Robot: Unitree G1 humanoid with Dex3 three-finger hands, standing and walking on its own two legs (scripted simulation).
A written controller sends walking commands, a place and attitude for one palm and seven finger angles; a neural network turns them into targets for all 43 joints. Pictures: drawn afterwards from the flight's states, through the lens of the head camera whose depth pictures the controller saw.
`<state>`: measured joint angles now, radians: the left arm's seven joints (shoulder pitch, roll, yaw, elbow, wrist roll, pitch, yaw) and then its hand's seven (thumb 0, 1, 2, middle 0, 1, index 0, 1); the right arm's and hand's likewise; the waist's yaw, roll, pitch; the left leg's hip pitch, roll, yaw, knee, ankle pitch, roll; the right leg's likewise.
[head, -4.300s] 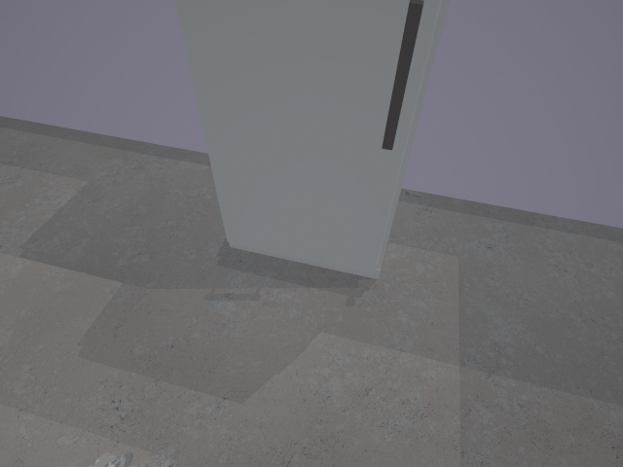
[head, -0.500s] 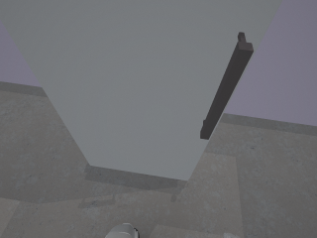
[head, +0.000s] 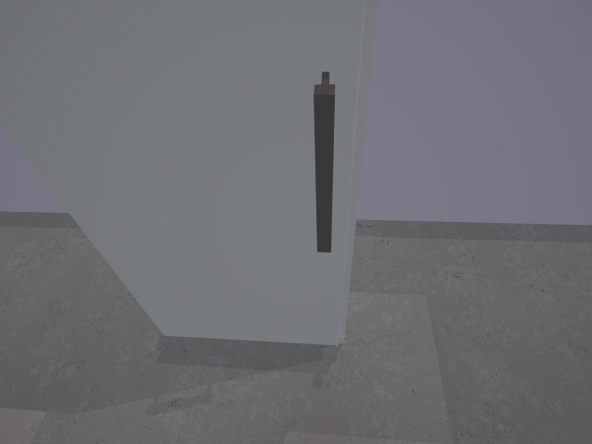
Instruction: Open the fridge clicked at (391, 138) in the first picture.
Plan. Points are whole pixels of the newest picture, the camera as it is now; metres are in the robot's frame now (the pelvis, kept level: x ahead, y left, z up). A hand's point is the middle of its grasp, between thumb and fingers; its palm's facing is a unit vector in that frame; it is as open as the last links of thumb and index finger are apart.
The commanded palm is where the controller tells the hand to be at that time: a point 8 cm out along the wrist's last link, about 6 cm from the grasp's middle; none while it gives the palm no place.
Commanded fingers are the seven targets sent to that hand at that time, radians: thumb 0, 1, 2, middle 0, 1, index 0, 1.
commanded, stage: come to a stop and stand still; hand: right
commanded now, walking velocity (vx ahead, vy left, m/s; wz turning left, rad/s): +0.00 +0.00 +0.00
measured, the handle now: (324, 175) +0.51 -0.03 +0.08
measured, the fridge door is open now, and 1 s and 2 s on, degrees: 0 0 0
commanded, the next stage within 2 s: look again from close up in 0.72 s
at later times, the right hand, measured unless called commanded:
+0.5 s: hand out of the picture -0.04 -0.15 -0.18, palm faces +0.01 +0.99 -0.17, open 7.3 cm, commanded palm none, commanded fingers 0.00 -0.90 -0.90 0.20 0.30 0.20 0.30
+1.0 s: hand out of the picture -0.04 -0.16 -0.18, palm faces +0.05 +0.98 -0.21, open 7.4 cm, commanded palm none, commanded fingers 0.00 -0.90 -0.90 0.20 0.30 0.20 0.30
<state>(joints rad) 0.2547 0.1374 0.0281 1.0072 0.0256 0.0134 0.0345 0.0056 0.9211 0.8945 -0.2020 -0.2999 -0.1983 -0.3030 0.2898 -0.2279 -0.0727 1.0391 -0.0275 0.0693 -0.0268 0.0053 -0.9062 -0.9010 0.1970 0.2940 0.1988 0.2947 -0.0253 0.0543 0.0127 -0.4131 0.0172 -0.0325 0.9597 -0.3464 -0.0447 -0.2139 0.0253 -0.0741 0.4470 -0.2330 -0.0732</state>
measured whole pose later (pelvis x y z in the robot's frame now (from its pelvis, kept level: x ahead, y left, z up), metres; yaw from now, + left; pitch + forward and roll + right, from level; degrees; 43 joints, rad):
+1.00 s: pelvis -0.03 +0.02 -0.01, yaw -1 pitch -2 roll +1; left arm 0.30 0.17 0.02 1.03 0.02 -0.01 0.02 0.01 0.91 0.89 -0.20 -0.30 -0.20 -0.30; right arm 0.35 -0.15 0.00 1.05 -0.02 -0.02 -0.05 0.01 -0.90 -0.90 0.20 0.29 0.20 0.30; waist 0.01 -0.02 -0.01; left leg -0.15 -0.01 0.06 0.50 -0.32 0.02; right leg -0.29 0.02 -0.05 0.53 -0.22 -0.05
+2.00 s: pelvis -0.08 -0.04 +0.00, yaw -1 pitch -3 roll +1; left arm 0.30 0.15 0.03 1.09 0.02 0.03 0.01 0.01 0.92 0.89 -0.20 -0.30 -0.20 -0.30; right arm 0.48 -0.11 0.00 1.09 -0.04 0.01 -0.05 0.00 -0.90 -0.90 0.20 0.29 0.20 0.29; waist -0.01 -0.01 -0.01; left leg -0.19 0.05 0.02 0.45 -0.23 -0.02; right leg -0.27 0.08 -0.10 0.37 -0.09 -0.10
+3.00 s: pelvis -0.20 -0.08 +0.00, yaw +5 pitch +1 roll +0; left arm 0.39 0.10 0.02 1.11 0.02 -0.01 0.03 0.01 0.91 0.89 -0.20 -0.30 -0.20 -0.30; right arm 0.25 -0.16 -0.03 1.04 -0.01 0.03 -0.05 0.00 -0.91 -0.90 0.19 0.29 0.20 0.29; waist 0.05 0.00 0.00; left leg -0.09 0.02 -0.01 0.35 -0.28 -0.01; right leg -0.23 0.07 -0.08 0.34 -0.12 -0.08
